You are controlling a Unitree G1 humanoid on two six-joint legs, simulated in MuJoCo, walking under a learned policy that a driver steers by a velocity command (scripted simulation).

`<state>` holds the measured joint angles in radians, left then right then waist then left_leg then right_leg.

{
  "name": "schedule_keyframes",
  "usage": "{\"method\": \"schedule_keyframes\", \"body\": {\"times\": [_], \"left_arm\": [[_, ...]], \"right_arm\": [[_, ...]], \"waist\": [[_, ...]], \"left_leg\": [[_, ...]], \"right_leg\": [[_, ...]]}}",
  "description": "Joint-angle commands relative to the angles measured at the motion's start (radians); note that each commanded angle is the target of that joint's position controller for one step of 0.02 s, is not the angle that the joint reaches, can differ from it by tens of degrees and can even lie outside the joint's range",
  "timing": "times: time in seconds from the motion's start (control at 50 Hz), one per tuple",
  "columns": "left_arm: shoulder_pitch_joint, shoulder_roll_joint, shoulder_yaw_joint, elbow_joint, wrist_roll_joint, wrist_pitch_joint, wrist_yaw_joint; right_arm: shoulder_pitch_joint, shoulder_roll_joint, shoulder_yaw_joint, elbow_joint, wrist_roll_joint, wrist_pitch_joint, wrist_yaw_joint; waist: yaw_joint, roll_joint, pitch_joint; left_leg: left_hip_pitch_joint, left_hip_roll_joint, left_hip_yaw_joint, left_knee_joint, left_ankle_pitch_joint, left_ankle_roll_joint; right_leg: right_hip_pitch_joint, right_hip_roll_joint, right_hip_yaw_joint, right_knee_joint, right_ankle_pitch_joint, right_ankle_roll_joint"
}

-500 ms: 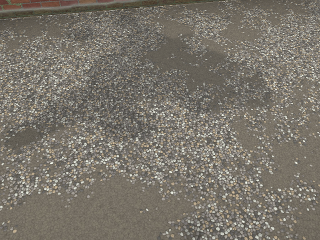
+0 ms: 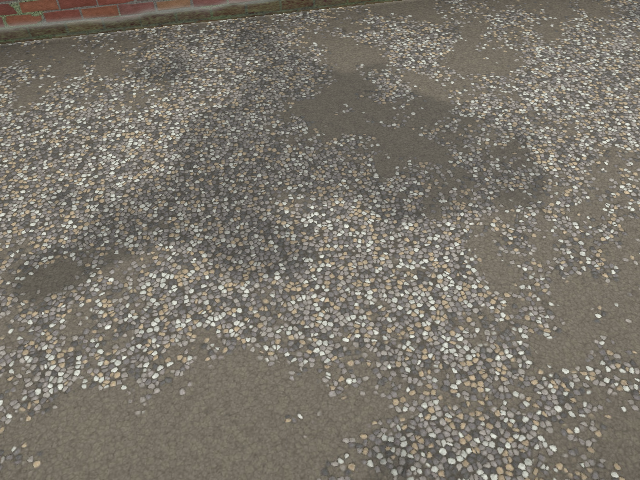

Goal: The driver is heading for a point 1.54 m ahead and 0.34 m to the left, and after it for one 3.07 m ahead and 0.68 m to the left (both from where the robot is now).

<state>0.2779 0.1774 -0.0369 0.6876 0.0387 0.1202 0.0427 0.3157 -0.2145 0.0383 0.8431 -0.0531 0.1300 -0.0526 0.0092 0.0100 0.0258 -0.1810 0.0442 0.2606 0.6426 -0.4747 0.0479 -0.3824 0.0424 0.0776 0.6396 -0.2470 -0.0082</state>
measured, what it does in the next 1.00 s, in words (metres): stands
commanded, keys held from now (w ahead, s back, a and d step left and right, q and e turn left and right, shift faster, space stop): w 1.00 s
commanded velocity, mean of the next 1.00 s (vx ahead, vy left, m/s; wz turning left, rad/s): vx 0.41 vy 0.00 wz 0.00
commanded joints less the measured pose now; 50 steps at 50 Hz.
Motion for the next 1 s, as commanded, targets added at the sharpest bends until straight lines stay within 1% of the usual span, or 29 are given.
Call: {"method": "schedule_keyframes", "body": {"times": [0.02, 0.04, 0.06, 0.08, 0.1, 0.12, 0.14, 0.16, 0.2, 0.26, 0.28, 0.3, 0.32, 0.36, 0.38, 0.44, 0.5, 0.56, 0.58, 0.6, 0.62, 0.66, 0.72, 0.84, 1.0], "left_arm": [[-0.149, 0.024, -0.021, -0.073, -0.03, -0.037, -0.029], [-0.128, 0.035, -0.02, -0.056, -0.045, -0.035, -0.03], [-0.106, 0.044, -0.02, -0.049, -0.033, -0.034, -0.026], [-0.093, 0.06, -0.019, -0.045, -0.011, -0.035, -0.018], [-0.094, 0.076, -0.018, -0.044, 0.003, -0.036, -0.011], [-0.088, 0.076, -0.019, -0.043, 0.01, -0.038, -0.006], [-0.091, 0.072, -0.021, -0.048, 0.014, -0.039, -0.003], [-0.093, 0.062, -0.026, -0.051, 0.023, -0.039, -0.003], [-0.125, 0.039, -0.033, -0.075, 0.021, -0.04, -0.007], [-0.174, 0.031, -0.039, -0.112, 0.019, -0.045, -0.011], [-0.167, 0.046, -0.036, -0.131, 0.015, -0.052, -0.013], [-0.185, 0.046, -0.038, -0.145, 0.017, -0.056, -0.014], [-0.204, 0.043, -0.041, -0.165, 0.017, -0.059, -0.015], [-0.234, 0.044, -0.046, -0.198, 0.021, -0.062, -0.014], [-0.243, 0.043, -0.049, -0.212, 0.023, -0.061, -0.014], [-0.265, 0.065, -0.053, -0.244, 0.032, -0.062, -0.013], [-0.291, 0.08, -0.059, -0.269, 0.04, -0.067, -0.017], [-0.317, 0.094, -0.064, -0.286, 0.043, -0.073, -0.025], [-0.327, 0.101, -0.065, -0.29, 0.043, -0.078, -0.029], [-0.336, 0.103, -0.067, -0.295, 0.042, -0.081, -0.033], [-0.357, 0.089, -0.072, -0.298, 0.043, -0.083, -0.035], [-0.356, 0.097, -0.074, -0.301, 0.033, -0.088, -0.038], [-0.355, 0.108, -0.074, -0.303, 0.031, -0.097, -0.041], [-0.354, 0.11, -0.078, -0.307, 0.031, -0.108, -0.049], [-0.349, 0.119, -0.08, -0.304, 0.034, -0.112, -0.056]], "right_arm": [[0.169, 0.065, 0.045, -0.034, -0.02, -0.029, 0.028], [0.127, 0.026, 0.043, -0.041, -0.022, -0.044, 0.031], [0.08, -0.025, 0.034, -0.042, -0.017, -0.061, 0.033], [0.051, -0.065, 0.026, -0.041, -0.004, -0.074, 0.037], [0.041, -0.088, 0.019, -0.049, 0.007, -0.081, 0.041], [0.057, -0.085, 0.014, -0.043, 0.015, -0.084, 0.04], [0.072, -0.08, 0.01, -0.041, 0.019, -0.082, 0.042], [0.066, -0.074, 0.01, -0.05, 0.015, -0.079, 0.047], [0.059, -0.067, 0.009, -0.065, 0.009, -0.069, 0.051], [0.038, -0.083, 0.002, -0.097, 0.003, -0.061, 0.051], [0.036, -0.112, -0.006, -0.127, 0.021, -0.052, 0.052], [0.033, -0.108, -0.005, -0.137, 0.017, -0.045, 0.051], [0.032, -0.105, -0.004, -0.152, 0.009, -0.039, 0.05], [0.024, -0.109, -0.003, -0.182, -0.006, -0.034, 0.05], [0.014, -0.101, 0.001, -0.196, -0.015, -0.036, 0.05], [-0.015, -0.119, 0.005, -0.244, -0.026, -0.044, 0.055], [-0.049, -0.122, 0.014, -0.291, -0.034, -0.052, 0.06], [-0.082, -0.12, 0.024, -0.335, -0.037, -0.063, 0.066], [-0.089, -0.125, 0.025, -0.348, -0.034, -0.063, 0.069], [-0.1, -0.126, 0.028, -0.36, -0.035, -0.064, 0.071], [-0.101, -0.116, 0.032, -0.351, -0.046, -0.069, 0.073], [-0.142, -0.12, 0.033, -0.37, -0.041, -0.072, 0.079], [-0.163, -0.125, 0.036, -0.383, -0.037, -0.075, 0.082], [-0.181, -0.121, 0.041, -0.398, -0.038, -0.081, 0.083], [-0.184, -0.118, 0.047, -0.41, -0.039, -0.088, 0.081]], "waist": [[-0.113, -0.114, 0.016], [-0.083, -0.021, 0.036], [-0.042, 0.055, 0.037], [-0.016, 0.071, 0.036], [-0.015, 0.062, 0.044], [-0.015, 0.039, 0.022], [-0.02, 0.039, 0.019], [-0.023, 0.04, 0.007], [-0.027, 0.048, -0.002], [-0.032, 0.034, 0.0], [-0.041, 0.033, -0.005], [-0.045, 0.019, -0.013], [-0.051, 0.012, -0.02], [-0.06, -0.003, -0.035], [-0.06, 0.007, -0.032], [-0.061, 0.001, -0.063], [-0.061, -0.003, -0.095], [-0.063, -0.01, -0.117], [-0.067, -0.023, -0.126], [-0.067, -0.025, -0.124], [-0.058, -0.026, -0.149], [-0.048, -0.009, -0.101], [-0.044, -0.018, -0.077], [-0.043, -0.037, -0.084], [-0.04, -0.033, -0.112]], "left_leg": [[0.114, 0.021, -0.174, -0.243, -0.027, 0.028], [0.067, 0.053, -0.186, -0.349, 0.009, 0.043], [0.016, 0.083, -0.196, -0.408, 0.134, 0.043], [0.002, 0.09, -0.193, -0.434, 0.261, 0.04], [0.035, 0.076, -0.175, -0.431, 0.381, 0.032], [0.083, 0.078, -0.176, -0.427, 0.475, 0.028], [0.127, 0.082, -0.176, -0.421, 0.558, 0.027], [0.165, 0.091, -0.183, -0.41, 0.623, 0.028], [0.19, 0.097, -0.183, -0.402, 0.661, 0.03], [0.187, 0.098, -0.183, -0.395, 0.677, 0.032], [0.211, 0.1, -0.189, -0.375, 0.734, 0.04], [0.216, 0.103, -0.186, -0.359, 0.766, 0.043], [0.214, 0.099, -0.184, -0.346, 0.78, 0.042], [0.204, 0.086, -0.176, -0.322, 0.784, 0.034], [0.186, 0.079, -0.17, -0.312, 0.792, 0.028], [0.163, 0.061, -0.165, -0.28, 0.775, 0.013], [0.144, 0.052, -0.167, -0.257, 0.704, 0.002], [0.122, 0.051, -0.176, -0.252, 0.591, -0.002], [0.123, 0.052, -0.183, -0.252, 0.545, 0.0], [0.118, 0.055, -0.187, -0.255, 0.504, 0.001], [0.112, 0.065, -0.205, -0.287, 0.432, 0.007], [0.085, 0.074, -0.211, -0.315, 0.356, 0.022], [0.068, 0.079, -0.215, -0.331, 0.309, 0.031], [0.075, 0.076, -0.214, -0.324, 0.27, 0.035], [0.091, 0.076, -0.216, -0.306, 0.308, 0.03]], "right_leg": [[-0.121, -0.132, 0.265, -0.378, -0.206, -0.15], [-0.025, -0.095, 0.182, -0.342, -0.112, -0.098], [0.098, -0.063, 0.12, -0.298, 0.038, -0.058], [0.182, -0.054, 0.095, -0.281, 0.131, -0.037], [0.201, -0.043, 0.076, -0.262, 0.19, -0.034], [0.208, -0.039, 0.059, -0.256, 0.216, -0.035], [0.191, -0.031, 0.041, -0.245, 0.223, -0.037], [0.175, -0.03, 0.029, -0.238, 0.216, -0.04], [0.159, -0.029, 0.014, -0.223, 0.199, -0.042], [0.149, -0.027, -0.01, -0.19, 0.196, -0.035], [0.128, -0.021, -0.031, -0.179, 0.245, -0.027], [0.128, -0.026, -0.035, -0.173, 0.269, -0.024], [0.133, -0.027, -0.037, -0.169, 0.297, -0.022], [0.151, -0.028, -0.039, -0.164, 0.369, -0.02], [0.165, -0.026, -0.041, -0.16, 0.395, -0.017], [0.201, -0.03, -0.037, -0.157, 0.474, -0.014], [0.22, -0.042, -0.023, -0.157, 0.518, -0.016], [0.219, -0.058, -0.003, -0.159, 0.504, -0.02], [0.21, -0.065, 0.006, -0.161, 0.494, -0.025], [0.2, -0.068, 0.012, -0.164, 0.48, -0.027], [0.21, -0.076, 0.027, -0.164, 0.37, -0.032], [0.177, -0.076, 0.034, -0.173, 0.295, -0.023], [0.159, -0.078, 0.041, -0.174, 0.274, -0.019], [0.143, -0.084, 0.062, -0.178, 0.281, -0.024], [0.149, -0.088, 0.081, -0.184, 0.31, -0.032]]}}
Velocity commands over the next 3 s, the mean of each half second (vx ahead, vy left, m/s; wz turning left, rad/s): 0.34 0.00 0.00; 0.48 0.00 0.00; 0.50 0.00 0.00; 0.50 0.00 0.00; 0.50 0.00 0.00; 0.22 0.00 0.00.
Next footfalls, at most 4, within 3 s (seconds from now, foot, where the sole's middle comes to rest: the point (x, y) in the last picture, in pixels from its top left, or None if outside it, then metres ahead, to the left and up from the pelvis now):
none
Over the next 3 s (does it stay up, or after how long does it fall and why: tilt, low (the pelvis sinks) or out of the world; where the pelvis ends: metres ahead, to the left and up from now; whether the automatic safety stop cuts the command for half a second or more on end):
stays up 0.02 0.00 0.03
